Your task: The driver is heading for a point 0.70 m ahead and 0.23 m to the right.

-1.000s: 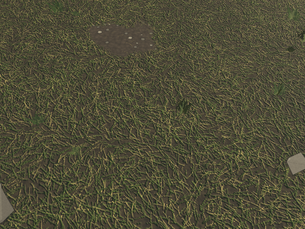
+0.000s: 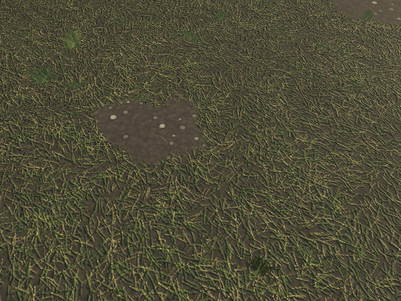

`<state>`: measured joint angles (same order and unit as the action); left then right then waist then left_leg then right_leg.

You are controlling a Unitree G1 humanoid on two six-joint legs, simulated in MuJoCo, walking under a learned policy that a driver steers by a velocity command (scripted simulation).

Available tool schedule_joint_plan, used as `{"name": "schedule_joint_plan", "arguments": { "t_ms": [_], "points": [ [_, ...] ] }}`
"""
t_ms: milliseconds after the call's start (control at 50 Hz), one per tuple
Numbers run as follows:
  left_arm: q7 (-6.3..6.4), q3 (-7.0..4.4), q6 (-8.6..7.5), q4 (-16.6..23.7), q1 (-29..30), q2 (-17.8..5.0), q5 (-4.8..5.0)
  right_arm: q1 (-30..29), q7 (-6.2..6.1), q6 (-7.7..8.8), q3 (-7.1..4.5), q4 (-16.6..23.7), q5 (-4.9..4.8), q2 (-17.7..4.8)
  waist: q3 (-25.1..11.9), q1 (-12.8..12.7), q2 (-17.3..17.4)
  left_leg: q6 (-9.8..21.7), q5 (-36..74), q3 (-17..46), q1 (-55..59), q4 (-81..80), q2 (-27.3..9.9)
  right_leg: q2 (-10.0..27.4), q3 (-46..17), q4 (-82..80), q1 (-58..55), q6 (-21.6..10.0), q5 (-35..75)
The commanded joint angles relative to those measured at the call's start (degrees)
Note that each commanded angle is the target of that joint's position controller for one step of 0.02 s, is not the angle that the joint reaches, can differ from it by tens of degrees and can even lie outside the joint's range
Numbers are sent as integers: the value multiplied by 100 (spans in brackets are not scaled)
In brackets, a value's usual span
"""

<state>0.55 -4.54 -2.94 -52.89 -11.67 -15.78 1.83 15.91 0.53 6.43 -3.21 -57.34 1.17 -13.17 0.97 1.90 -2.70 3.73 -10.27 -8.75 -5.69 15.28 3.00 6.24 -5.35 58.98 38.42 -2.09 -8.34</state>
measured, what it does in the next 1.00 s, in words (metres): walks ahead, turning right: right foot, then left foot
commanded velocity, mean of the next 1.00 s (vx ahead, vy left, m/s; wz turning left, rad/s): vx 0.48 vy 0.00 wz -0.49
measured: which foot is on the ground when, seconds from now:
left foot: down 0.00-0.30, up 0.32-0.76, down 0.78-1.00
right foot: up 0.00-0.26, down 0.28-0.78, up 0.80-1.00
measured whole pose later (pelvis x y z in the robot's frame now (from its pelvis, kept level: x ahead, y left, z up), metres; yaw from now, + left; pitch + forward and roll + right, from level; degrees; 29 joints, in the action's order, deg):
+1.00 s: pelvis +0.56 -0.11 +0.00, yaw -30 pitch +2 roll +1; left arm 1.2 -4.0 -2.3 -41.2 -11.8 -16.4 0.4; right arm 14.4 1.3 6.0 -3.1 -49.9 0.9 -14.3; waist 2.3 2.0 -2.4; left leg 2.2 -8.9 -1.5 -13.9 20.9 2.0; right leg 1.5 -4.1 57.2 31.6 0.5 -21.1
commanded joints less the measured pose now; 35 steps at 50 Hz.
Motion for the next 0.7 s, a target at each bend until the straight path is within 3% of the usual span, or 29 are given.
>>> {"name": "schedule_joint_plan", "arguments": {
  "t_ms": [20,100,180,240,260,280,300,320,340,360,380,400,420,460,500,600,660,700],
  "points": [
    [-55,-43,-24,307,-9,-171,-42,-347,-111,76,-137,353,7,-804,179,-178,554,593,1521,536,-171,-914,-1580,102,-92,-754,167,53,945],
    [-202,59,-46,662,841,-11,-83,19,-195,0,-157,268,-66,-932,406,125,424,489,1693,64,244,-930,-1637,20,441,-1800,139,-8,1422],
    [-365,83,-33,1058,1315,-17,-58,321,-216,-199,-212,186,-142,-1053,492,191,438,437,2688,-165,1251,-360,-1951,-132,769,-2218,448,-198,708],
    [-442,-69,6,1152,831,-330,-39,73,-280,-329,-289,338,-177,-1304,-12,-270,809,258,5356,-401,1399,835,-1974,-667,1263,-2197,-678,-511,-141],
    [-433,-194,19,1041,194,-562,-15,-24,-296,-374,-305,389,-179,-1371,-365,-639,856,174,5751,-444,1220,1741,-1898,-881,1324,-2307,-1528,-674,-236],
    [-354,-391,32,816,-753,-917,-10,-139,-301,-376,-286,462,-198,-1352,-834,-1144,670,-37,5047,-528,483,3097,-1643,-990,1090,-2800,-3024,-916,132],
    [-209,-518,90,677,-1290,-1450,-12,52,-260,-290,-148,619,0,-903,-1307,-1034,-507,-268,1214,-484,-1204,4981,-1147,179,-741,-2777,-4661,-1283,422],
    [-241,-499,7,869,-1088,-1665,-62,390,-133,-41,37,917,-74,-362,-2111,-522,-1267,-483,-2436,702,-3315,6670,89,1366,-4199,-3840,-6210,-2530,-602],
    [-256,-360,-36,871,-1187,-1160,-109,-400,-36,195,-84,1034,-303,-910,-1904,-913,-440,-308,-2139,1500,-3993,6827,-253,1243,-3921,-4262,-6146,-2176,-690],
    [-240,-295,-97,888,-903,-898,-105,-722,-1,295,-100,1163,-415,-977,-1151,-810,-206,-165,-1595,1423,-4207,6462,-511,1041,-2991,-4266,-5439,-1916,-359],
    [-249,-241,-140,981,-457,-736,-84,-711,-46,306,-105,1080,-320,-922,-691,-486,409,-177,-1183,1399,-3856,5904,-784,767,-2302,-4300,-4488,-1701,243],
    [-235,-188,-154,1072,-135,-572,-92,-646,-86,246,-171,1033,-191,-999,-485,-286,434,-252,-971,1376,-3432,5416,-939,563,-1822,-4366,-3793,-1575,777],
    [-208,-150,-156,1142,-17,-511,-140,-541,-82,152,-199,1034,-151,-1006,-428,-132,328,-323,-841,1396,-3062,5215,-1026,435,-1620,-4486,-3349,-1539,1037],
    [-144,-172,-167,1151,-84,-643,-108,-541,-100,19,-197,1119,-75,-864,-332,-39,252,-526,-679,1281,-2887,4683,-1026,314,-1345,-4616,-2885,-1558,1466],
    [-54,-224,-165,1140,-283,-843,-100,-929,-135,-40,-165,1287,-19,-756,-192,-122,182,-701,-131,1168,-2996,3961,-930,169,-1074,-4682,-2637,-1506,1666],
    [26,-242,-72,1081,-691,-883,-63,-1918,-66,8,-65,1628,-92,-568,-71,-537,-168,-722,1545,1066,-2495,1881,-473,-200,-837,-4532,-2384,-1049,872],
    [30,-235,-39,993,-912,-836,-30,-2180,1,64,-92,1804,-159,-731,-68,-627,-263,-628,1523,1222,-2404,1413,-374,-10,-1257,-4215,-2778,-978,539],
    [67,-235,-1,998,-934,-821,-38,-2125,53,131,-137,1839,-169,-888,-97,-551,-336,-518,1133,1317,-2311,1186,-348,148,-1617,-3867,-3153,-933,492]
  ]
}}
